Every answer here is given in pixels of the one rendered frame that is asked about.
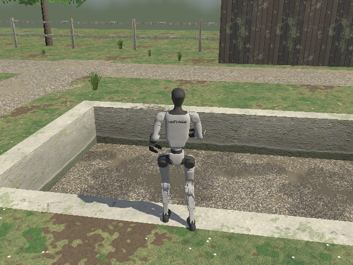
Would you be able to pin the robot left foot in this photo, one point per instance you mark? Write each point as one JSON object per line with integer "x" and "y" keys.
{"x": 166, "y": 217}

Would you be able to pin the left robot upper arm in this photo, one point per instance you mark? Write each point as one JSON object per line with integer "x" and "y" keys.
{"x": 160, "y": 116}

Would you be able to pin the robot right hand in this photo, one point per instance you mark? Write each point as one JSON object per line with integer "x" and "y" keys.
{"x": 192, "y": 134}

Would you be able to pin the robot right thigh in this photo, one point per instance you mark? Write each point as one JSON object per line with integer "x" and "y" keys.
{"x": 189, "y": 166}

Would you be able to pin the robot left hand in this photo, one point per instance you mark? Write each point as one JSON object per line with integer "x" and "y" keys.
{"x": 153, "y": 150}

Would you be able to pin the left robot forearm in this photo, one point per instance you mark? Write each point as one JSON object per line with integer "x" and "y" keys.
{"x": 152, "y": 143}

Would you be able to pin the right robot upper arm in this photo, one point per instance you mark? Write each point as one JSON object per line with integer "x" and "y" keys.
{"x": 194, "y": 117}

